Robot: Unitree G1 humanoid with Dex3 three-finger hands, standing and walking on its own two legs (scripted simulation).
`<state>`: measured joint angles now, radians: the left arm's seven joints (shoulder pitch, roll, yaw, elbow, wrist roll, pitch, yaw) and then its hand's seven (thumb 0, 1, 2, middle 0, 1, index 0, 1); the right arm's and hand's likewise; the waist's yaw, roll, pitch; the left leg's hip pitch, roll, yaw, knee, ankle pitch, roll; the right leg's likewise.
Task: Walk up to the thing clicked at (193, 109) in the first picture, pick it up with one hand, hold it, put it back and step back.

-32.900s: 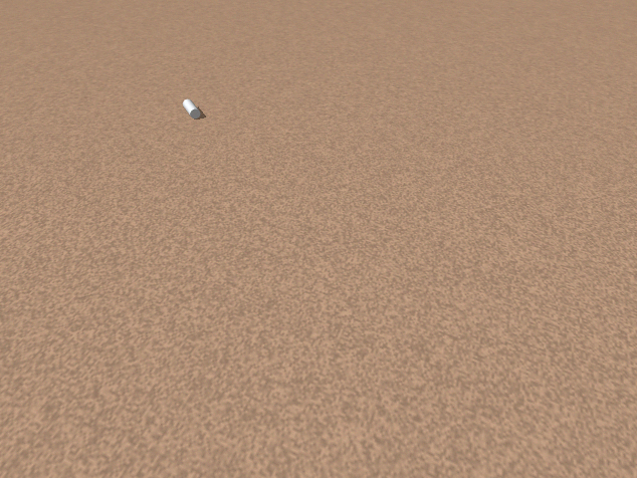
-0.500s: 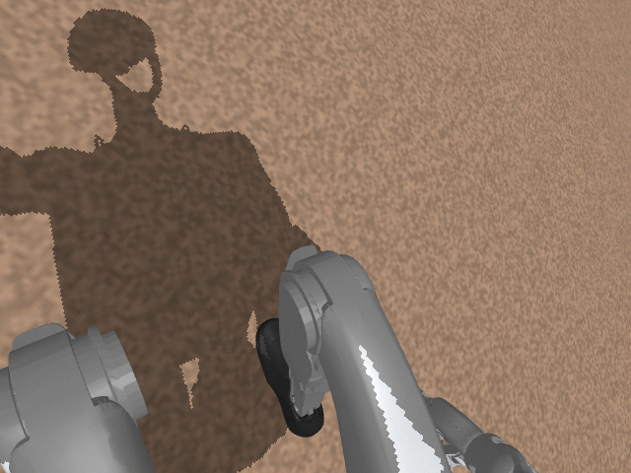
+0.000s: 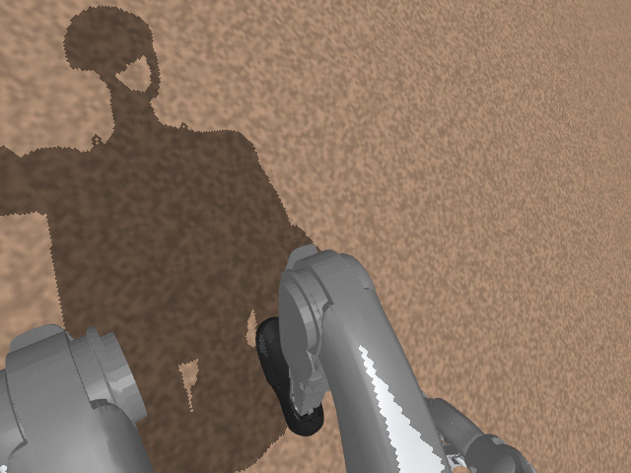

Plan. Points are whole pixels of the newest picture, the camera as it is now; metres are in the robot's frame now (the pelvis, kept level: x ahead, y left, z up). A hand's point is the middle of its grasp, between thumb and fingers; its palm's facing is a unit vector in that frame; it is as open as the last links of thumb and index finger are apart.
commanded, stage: close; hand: left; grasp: from above
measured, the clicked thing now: out of the picture +0.43 +0.38 -0.26
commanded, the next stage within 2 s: settle in 0.54 s
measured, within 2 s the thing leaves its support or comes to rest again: leaves its support in 0.90 s
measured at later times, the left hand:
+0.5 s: hand out of the picture +0.42 +0.37 -0.24, palm faces -0.44 -0.17 -0.88, open 9.0 cm
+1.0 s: hand out of the picture +0.43 +0.38 -0.22, palm faces -0.42 -0.16 -0.89, open 8.9 cm
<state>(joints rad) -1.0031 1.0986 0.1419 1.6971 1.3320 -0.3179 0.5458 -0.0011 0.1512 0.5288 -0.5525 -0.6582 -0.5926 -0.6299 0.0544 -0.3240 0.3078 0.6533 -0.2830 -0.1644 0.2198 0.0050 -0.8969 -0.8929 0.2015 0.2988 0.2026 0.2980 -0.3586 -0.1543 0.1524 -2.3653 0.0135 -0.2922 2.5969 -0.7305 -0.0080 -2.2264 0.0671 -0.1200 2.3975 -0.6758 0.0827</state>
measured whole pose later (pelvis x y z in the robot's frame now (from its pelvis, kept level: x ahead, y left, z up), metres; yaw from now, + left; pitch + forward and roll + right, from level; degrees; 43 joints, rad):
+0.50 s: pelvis +0.00 +0.00 +0.00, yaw +0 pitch +26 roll -16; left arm -1.01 1.11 0.15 1.72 1.37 -0.33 0.57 0.01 0.19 0.35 -0.73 -0.48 -0.77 -0.44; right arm 0.05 -0.34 0.31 0.65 -0.29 -0.17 0.21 0.00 -0.89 -0.89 0.20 0.30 0.20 0.30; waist -0.36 -0.16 0.15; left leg -2.37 0.02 -0.29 2.60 -0.73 0.00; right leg -2.23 0.07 -0.12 2.40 -0.67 0.08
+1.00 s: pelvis +0.00 +0.00 +0.00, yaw +0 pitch +28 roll -16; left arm -0.97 1.06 0.17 1.55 1.33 -0.29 0.47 0.01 0.16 0.28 -0.82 -0.37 -0.86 -0.33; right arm 0.08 -0.33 0.26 0.65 -0.26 -0.15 0.22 0.01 -0.91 -0.90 0.20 0.30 0.20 0.30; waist -0.33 -0.13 0.11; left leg -2.38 0.01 -0.28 2.59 -0.73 -0.01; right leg -2.24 0.05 -0.12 2.39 -0.68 0.07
